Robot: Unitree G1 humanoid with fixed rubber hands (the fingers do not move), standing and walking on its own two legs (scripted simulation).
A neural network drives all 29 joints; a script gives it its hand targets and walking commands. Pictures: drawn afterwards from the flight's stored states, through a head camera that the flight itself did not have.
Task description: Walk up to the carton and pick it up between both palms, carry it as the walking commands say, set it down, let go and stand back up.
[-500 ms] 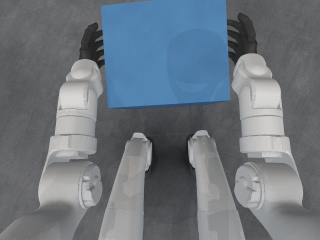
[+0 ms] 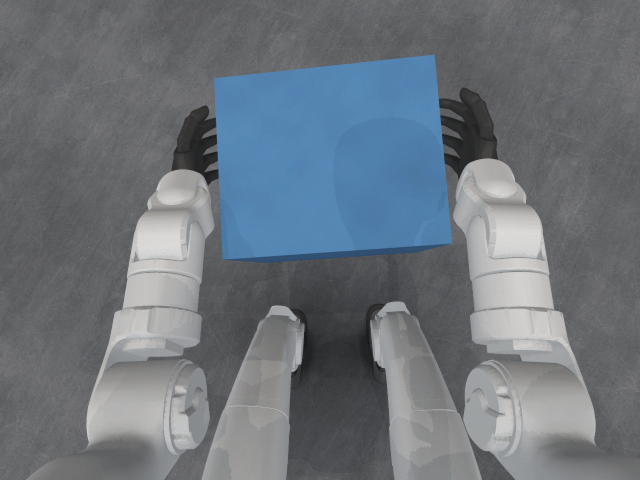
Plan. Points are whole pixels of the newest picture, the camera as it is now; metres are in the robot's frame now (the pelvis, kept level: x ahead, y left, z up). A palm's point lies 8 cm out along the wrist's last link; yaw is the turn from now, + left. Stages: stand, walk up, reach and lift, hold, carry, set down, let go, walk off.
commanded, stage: reach and lift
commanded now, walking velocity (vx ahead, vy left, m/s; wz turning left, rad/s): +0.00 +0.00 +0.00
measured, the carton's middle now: (332, 180) +0.45 +0.01 -0.11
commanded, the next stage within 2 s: hold in 1.98 s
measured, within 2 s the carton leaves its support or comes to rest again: neither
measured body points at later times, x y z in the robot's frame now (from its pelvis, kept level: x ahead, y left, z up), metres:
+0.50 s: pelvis +0.03 +0.01 +0.05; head +0.18 +0.00 +0.47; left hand +0.42 +0.18 +0.03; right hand +0.44 -0.14 +0.03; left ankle +0.13 +0.14 -0.65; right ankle +0.15 -0.11 -0.65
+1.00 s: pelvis +0.12 +0.01 +0.09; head +0.08 +0.00 +0.53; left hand +0.42 +0.17 +0.11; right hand +0.43 -0.16 +0.11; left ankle +0.13 +0.14 -0.65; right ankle +0.15 -0.11 -0.65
